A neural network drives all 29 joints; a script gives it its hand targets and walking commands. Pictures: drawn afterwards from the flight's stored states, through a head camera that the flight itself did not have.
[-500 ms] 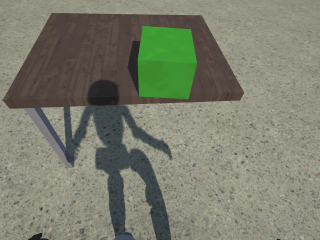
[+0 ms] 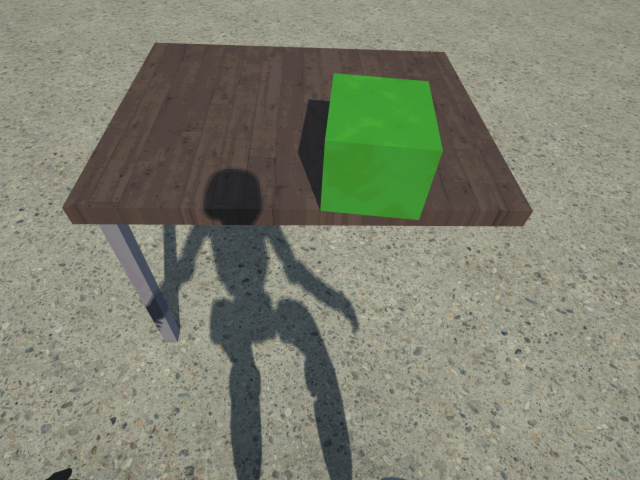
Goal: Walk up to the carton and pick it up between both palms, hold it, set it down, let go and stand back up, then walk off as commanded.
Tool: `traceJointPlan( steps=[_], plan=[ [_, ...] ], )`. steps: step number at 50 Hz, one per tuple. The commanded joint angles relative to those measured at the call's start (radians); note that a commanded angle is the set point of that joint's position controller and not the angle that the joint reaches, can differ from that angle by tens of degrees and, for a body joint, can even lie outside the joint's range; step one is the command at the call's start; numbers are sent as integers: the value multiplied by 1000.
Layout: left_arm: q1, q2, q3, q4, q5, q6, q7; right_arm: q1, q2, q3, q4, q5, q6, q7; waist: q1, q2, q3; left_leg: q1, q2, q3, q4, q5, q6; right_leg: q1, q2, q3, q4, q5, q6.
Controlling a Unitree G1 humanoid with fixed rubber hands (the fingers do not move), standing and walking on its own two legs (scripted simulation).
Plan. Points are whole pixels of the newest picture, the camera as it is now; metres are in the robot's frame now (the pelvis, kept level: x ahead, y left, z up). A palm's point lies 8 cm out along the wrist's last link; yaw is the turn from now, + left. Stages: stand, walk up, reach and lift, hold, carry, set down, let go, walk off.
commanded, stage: walk up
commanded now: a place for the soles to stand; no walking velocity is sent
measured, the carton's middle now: (375, 145) +0.76 -0.12 -0.01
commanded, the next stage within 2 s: none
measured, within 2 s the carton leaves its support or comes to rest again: neither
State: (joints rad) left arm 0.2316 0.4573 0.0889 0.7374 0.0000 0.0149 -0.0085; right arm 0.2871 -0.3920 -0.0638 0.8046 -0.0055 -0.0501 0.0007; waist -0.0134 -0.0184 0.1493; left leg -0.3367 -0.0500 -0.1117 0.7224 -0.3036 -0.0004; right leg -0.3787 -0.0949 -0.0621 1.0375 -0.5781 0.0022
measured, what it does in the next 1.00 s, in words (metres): steps on the spot: right foot, then left foot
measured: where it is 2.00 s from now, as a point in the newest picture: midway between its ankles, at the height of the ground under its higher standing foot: outside the picture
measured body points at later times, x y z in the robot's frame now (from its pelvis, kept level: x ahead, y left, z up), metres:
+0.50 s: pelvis +0.03 -0.01 +0.01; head +0.08 -0.02 +0.46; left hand +0.10 +0.32 -0.08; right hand +0.11 -0.33 -0.11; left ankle +0.06 +0.14 -0.69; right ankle +0.04 -0.14 -0.71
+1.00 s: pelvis +0.06 -0.02 +0.00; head +0.10 -0.02 +0.45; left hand +0.17 +0.32 -0.08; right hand +0.16 -0.33 -0.11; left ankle +0.09 +0.14 -0.71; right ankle +0.11 -0.13 -0.72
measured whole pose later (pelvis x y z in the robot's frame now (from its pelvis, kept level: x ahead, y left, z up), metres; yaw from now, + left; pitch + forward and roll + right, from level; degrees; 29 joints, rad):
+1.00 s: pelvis +0.06 -0.02 +0.00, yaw +3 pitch -3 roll +2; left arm 0.21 0.43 0.09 0.74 0.00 -0.01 -0.02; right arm 0.26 -0.39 -0.06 0.80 -0.01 -0.05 -0.01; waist -0.01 -0.01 0.13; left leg -0.34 -0.04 -0.10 0.73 -0.33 -0.01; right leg -0.37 -0.07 -0.05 0.75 -0.32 -0.01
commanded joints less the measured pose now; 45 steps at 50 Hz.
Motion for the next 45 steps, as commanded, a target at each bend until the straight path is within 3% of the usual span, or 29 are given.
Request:
traceJointPlan(
  steps=[1,2,4,5,6,7,9,11,12,13,14,17,19,20,21,23,25,26,27,28,29,30,33,34,36,37,39,42,45],
  plan=[
    [26,151,43,-32,7,-25,11,-23,-262,-55,-70,-28,-11,-31,15,152,-101,-29,200,-378,-261,157,230,-7,37,85,-150,17,-33],
    [47,146,41,-31,9,-26,9,-11,-289,-57,-69,-37,-6,-28,27,199,-98,-62,188,-359,-244,110,229,24,59,58,-173,-7,-38],
    [93,153,48,-10,18,-39,10,-45,-287,-61,-96,-23,0,-29,40,130,-149,-108,181,-350,-215,43,205,160,69,42,-328,138,-47],
    [145,124,43,14,21,-46,13,-81,-278,-54,-97,-25,6,-22,89,151,-167,-125,149,-236,-146,65,165,263,88,-3,-457,219,-59],
    [185,171,58,11,37,-57,17,-76,-210,-52,-97,-24,16,-21,111,-8,-197,-226,62,-169,4,-103,107,355,-5,165,-599,129,-78],
    [179,237,63,10,54,-69,22,-84,-124,-22,-112,-7,12,-23,130,-249,-142,-325,-63,-45,255,-174,33,378,-224,425,-747,50,-122],
    [115,299,81,-23,39,-74,16,-36,-230,-53,-81,-27,17,-29,89,-74,-137,-405,-31,-33,344,-255,19,334,-341,578,-790,-136,-167],
    [34,252,75,-41,32,-80,14,-13,-244,-58,-61,-19,22,-10,49,-104,-16,-353,0,-14,360,-129,19,189,-257,464,-864,-260,-109],
    [8,246,72,-58,40,-85,13,3,-225,-56,-28,-15,22,-1,28,-128,12,-295,22,-16,352,-102,10,124,-215,380,-829,-182,-150],
    [32,232,77,-63,37,-87,11,27,-222,-56,-31,-11,15,7,50,-158,10,-314,0,1,324,-80,10,183,-196,339,-823,-114,-120],
    [58,244,78,-55,33,-91,9,5,-217,-59,-30,-17,20,13,49,-94,-7,-305,-1,17,294,-102,4,200,-210,340,-798,-47,-165],
    [136,221,74,-57,25,-93,4,-23,-208,-44,-51,-14,9,15,75,-121,-80,-311,20,64,196,-121,6,347,-179,219,-702,210,-172],
    [130,238,79,-70,29,-87,-3,-20,-193,-47,-70,-17,10,19,74,-112,-121,-238,30,113,167,-142,11,347,-232,246,-688,272,-220],
    [155,221,73,-66,26,-87,1,-59,-195,-44,-68,-12,-2,18,92,-101,-116,-270,37,109,87,-184,15,373,-227,241,-625,442,-245],
    [171,224,75,-65,24,-86,-1,-62,-185,-42,-75,-13,-9,16,100,-118,-134,-231,53,112,82,-178,8,355,-229,201,-597,501,-234],
    [81,260,74,-84,33,-73,-6,38,-198,-45,-49,-4,-18,14,43,-201,-184,-67,56,141,-105,-127,20,330,-188,115,-504,556,-212],
    [78,209,61,-86,13,-58,-9,105,-174,-46,-16,-16,-40,7,20,-61,-219,81,-20,171,-278,71,25,271,-104,27,-307,658,-153],
    [70,142,41,-95,8,-56,-7,153,-196,-59,-1,-20,-50,-6,-8,36,-268,228,27,56,-300,176,47,175,-72,11,-151,576,-99],
    [63,84,16,-119,-2,-56,-6,181,-278,-83,-6,-32,-55,-20,-40,238,-298,375,161,-210,-245,301,112,-85,-1,-7,-1,299,-42],
    [60,50,6,-121,-1,-48,4,142,-317,-86,-36,-29,-49,-26,-12,292,-243,387,293,-453,-268,407,192,-228,70,28,20,-30,-18],
    [16,148,25,-114,5,-31,9,137,-356,-83,-26,-11,-39,-26,-45,215,-190,273,373,-568,-326,195,281,-247,57,105,31,-125,-30],
    [5,195,36,-103,7,-29,7,89,-371,-91,-31,-15,-36,-24,-23,215,-115,207,362,-559,-343,62,314,-261,37,126,40,-118,-35],
    [-8,174,48,-74,17,-22,-6,92,-292,-73,-31,-5,-42,-33,-20,128,-17,144,289,-457,-321,256,240,-228,8,154,-7,25,-29],
    [7,161,45,-75,20,-21,-7,97,-299,-74,-34,-13,-44,-38,-18,168,-61,178,264,-404,-292,363,224,-198,2,137,-35,58,-24],
    [34,147,48,-62,13,-15,-6,70,-297,-66,-52,-7,-42,-34,-7,214,-108,153,227,-333,-287,313,212,-159,9,113,-52,115,-31],
    [-5,132,36,-52,14,-12,-8,52,-292,-53,-67,-12,-40,-38,-11,168,-113,99,231,-317,-268,359,222,-111,13,93,-59,110,-28],
    [-18,117,32,-54,0,-18,-3,55,-280,-55,-67,-22,-37,-46,-3,193,-100,38,228,-309,-242,505,234,-54,18,90,-138,116,-26],
    [-10,149,42,-23,5,-16,-2,15,-276,-61,-84,-21,-26,-37,-11,162,-139,81,213,-303,-242,257,218,-40,48,54,-205,65,-25],
    [66,110,33,1,13,-41,-1,-75,-268,-54,-92,-9,-13,-34,72,131,-153,-65,191,-190,-152,292,179,182,80,-4,-438,252,-65]
  ],
)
